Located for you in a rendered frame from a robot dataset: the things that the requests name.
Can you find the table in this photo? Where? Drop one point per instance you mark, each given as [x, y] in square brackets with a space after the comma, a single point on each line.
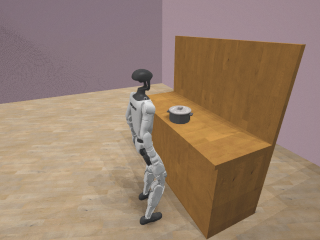
[238, 92]

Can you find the robot left upper arm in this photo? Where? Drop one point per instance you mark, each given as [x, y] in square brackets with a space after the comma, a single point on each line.
[128, 114]

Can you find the lid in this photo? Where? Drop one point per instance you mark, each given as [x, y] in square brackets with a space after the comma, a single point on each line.
[174, 110]

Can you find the robot right forearm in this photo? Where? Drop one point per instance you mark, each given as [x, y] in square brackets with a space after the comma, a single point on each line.
[148, 145]

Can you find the robot left forearm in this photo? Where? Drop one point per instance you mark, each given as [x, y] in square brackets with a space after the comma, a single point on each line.
[131, 127]

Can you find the pot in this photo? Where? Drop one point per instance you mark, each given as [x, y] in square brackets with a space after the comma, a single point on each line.
[179, 119]

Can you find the right robot hand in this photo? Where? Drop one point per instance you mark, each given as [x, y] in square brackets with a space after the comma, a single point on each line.
[158, 169]

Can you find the left robot hand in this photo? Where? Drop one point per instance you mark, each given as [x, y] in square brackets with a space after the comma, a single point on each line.
[133, 139]

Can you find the robot right upper arm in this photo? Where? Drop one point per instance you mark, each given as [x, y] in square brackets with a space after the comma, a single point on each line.
[148, 111]

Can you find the right robot foot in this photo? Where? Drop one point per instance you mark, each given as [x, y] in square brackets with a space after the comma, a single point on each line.
[154, 217]

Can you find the right robot thigh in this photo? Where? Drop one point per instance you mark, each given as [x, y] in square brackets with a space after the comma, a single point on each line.
[148, 162]

